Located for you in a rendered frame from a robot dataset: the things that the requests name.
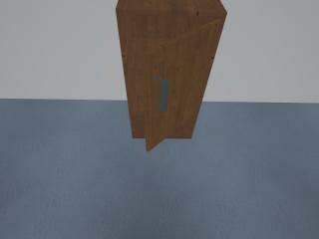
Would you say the handle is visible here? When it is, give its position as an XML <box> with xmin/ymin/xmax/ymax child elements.
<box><xmin>154</xmin><ymin>75</ymin><xmax>170</xmax><ymax>113</ymax></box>

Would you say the cupboard door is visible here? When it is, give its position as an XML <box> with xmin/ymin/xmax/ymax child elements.
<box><xmin>142</xmin><ymin>19</ymin><xmax>222</xmax><ymax>152</ymax></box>

